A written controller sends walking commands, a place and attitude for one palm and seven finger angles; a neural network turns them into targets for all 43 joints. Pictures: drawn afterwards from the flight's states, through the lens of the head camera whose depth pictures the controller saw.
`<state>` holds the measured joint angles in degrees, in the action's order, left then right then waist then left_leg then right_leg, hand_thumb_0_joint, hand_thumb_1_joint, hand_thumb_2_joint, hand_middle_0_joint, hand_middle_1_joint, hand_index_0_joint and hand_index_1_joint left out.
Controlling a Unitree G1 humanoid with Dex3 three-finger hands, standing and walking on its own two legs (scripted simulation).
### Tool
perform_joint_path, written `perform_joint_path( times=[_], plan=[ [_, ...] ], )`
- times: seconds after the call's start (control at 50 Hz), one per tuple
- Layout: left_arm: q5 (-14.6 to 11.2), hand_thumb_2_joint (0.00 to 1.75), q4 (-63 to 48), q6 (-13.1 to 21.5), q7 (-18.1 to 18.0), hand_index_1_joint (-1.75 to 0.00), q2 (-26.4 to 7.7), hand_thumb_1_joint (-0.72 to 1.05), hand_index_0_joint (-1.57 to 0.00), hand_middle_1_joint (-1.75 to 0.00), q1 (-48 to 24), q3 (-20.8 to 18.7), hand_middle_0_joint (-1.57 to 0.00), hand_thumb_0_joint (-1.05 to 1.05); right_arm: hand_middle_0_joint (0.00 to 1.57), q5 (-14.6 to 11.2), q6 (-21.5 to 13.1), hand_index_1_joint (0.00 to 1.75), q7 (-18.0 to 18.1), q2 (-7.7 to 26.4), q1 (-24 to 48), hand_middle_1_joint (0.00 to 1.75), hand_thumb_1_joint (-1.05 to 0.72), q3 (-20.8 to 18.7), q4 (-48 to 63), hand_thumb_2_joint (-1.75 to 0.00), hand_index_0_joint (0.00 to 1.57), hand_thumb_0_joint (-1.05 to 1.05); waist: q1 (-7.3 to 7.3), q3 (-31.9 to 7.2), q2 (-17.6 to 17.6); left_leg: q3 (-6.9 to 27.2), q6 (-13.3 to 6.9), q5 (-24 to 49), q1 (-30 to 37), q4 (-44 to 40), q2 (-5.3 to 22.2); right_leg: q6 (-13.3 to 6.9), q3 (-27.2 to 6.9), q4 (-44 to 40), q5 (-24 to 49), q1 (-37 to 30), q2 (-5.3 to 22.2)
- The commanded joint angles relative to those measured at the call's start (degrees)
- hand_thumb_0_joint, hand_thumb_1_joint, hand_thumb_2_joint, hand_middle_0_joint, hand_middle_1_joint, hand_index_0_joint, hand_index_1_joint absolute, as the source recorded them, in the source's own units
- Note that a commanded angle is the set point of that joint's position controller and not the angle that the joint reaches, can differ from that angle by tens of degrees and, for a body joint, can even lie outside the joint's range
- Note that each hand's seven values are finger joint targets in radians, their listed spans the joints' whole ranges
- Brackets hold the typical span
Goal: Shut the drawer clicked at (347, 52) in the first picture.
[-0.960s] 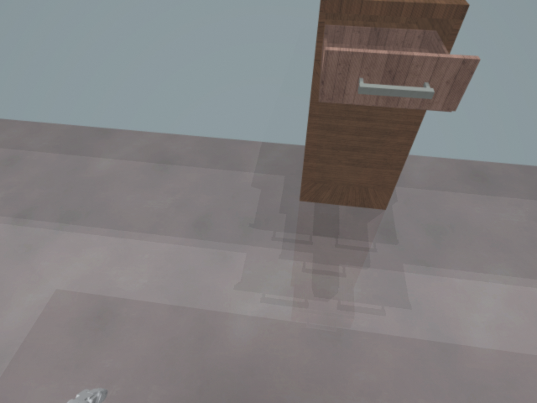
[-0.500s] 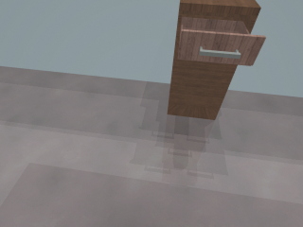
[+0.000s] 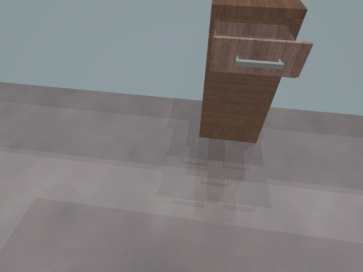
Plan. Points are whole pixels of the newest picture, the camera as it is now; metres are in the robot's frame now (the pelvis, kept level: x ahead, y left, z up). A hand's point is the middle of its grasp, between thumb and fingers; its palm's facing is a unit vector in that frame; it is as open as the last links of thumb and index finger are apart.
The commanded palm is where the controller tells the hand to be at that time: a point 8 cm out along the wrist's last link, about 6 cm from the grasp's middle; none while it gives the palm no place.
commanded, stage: look at it before walking up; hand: left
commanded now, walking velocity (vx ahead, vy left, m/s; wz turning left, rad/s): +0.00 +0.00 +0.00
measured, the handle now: (258, 61) +0.90 -0.27 +0.03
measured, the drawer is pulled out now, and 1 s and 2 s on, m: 0.27 0.27 0.27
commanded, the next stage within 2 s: walk to a spot facing it in 0.48 s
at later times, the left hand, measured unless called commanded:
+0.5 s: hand out of the picture +0.07 +0.25 -0.16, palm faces -0.02 -0.94 -0.33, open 7.4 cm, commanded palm none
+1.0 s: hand out of the picture +0.07 +0.18 -0.18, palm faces -0.14 -0.95 -0.28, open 7.4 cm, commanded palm none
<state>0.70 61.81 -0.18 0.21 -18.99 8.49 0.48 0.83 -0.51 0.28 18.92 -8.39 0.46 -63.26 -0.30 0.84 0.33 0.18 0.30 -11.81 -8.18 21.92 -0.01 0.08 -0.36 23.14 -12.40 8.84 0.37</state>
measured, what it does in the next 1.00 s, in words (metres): stands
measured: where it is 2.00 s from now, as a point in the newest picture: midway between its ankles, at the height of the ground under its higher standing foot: outside the picture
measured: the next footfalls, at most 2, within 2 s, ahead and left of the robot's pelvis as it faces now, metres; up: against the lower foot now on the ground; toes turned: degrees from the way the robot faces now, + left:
left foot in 1.48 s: +0.06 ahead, +0.12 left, +0.00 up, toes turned -26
right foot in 1.92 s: -0.05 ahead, -0.14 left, +0.00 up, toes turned -49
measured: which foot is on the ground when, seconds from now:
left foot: down 0.00-0.98, up 1.00-1.00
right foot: down 0.00-1.00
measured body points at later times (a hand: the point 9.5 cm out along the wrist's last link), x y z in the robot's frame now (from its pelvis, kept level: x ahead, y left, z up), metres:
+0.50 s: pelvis +0.01 +0.00 +0.00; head +0.01 +0.00 +0.45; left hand +0.07 +0.29 -0.13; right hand +0.08 -0.29 -0.13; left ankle +0.00 +0.12 -0.74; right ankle +0.00 -0.12 -0.74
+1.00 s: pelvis +0.00 -0.02 -0.03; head +0.02 -0.05 +0.42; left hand +0.08 +0.23 -0.16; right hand +0.03 -0.28 -0.18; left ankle +0.00 +0.12 -0.74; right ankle +0.00 -0.10 -0.75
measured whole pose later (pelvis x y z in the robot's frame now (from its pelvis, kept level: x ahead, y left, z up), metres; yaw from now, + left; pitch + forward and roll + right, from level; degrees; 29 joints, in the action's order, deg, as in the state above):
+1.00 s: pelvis +0.00 -0.02 -0.03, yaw -10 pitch -1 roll +1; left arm 1.4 53.9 -2.7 1.1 -12.8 14.4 -2.2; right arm 1.1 1.9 1.3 13.5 -9.6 -2.1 -55.2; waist 1.2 5.0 1.6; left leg -7.2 2.2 -24.3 -16.5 43.1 5.3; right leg -1.9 1.5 40.2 -19.1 18.7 -1.4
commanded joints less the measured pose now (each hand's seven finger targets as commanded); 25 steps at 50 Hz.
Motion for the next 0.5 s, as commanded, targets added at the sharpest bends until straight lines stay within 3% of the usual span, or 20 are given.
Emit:
perform_joint_path(
  times=[0.0, 0.16, 0.48],
  plan=[
    [0.0, 0.90, -3.8, 1.6, -0.8, -0.30, -11.7, 0.90, -0.20, -0.30, -2.5, -2.5, -0.20, 0.00, 0.20, -0.3, -1.6, 0.30, 0.5, 11.7, 2.5, 0.30, -0.90, -2.4, 3.4, -0.90, 0.20, 0.00, 0.32, -0.7, -1.1, 6.1, -1.7, 3.8, -1.3, -4.4, 6.2, -1.8, -6.4, -5.0, 1.2, 1.3, 6.1],
    [-0.1, 0.90, -3.7, 1.8, -0.9, -0.30, -11.7, 0.90, -0.20, -0.30, -2.1, -2.5, -0.20, 0.00, 0.20, -0.4, -1.7, 0.30, 0.6, 11.7, 2.7, 0.30, -0.90, -2.4, 3.4, -0.90, 0.20, 0.00, 0.38, -2.3, -0.8, 5.9, -1.7, 7.1, 0.0, -4.0, 6.5, -1.9, -6.1, -4.3, 5.9, -0.1, 6.2],
    [-0.1, 0.90, -3.2, 1.8, -0.9, -0.30, -11.8, 0.90, -0.20, -0.30, -2.0, -2.6, -0.20, 0.00, 0.20, -0.5, -1.7, 0.30, 0.7, 11.9, 3.3, 0.30, -0.90, -2.4, 3.2, -0.90, 0.20, 0.00, 0.40, -2.4, -0.8, 5.7, -1.6, 9.0, 1.0, -4.2, 6.7, -1.7, -5.6, -4.6, 8.4, -1.0, 6.4]
  ],
)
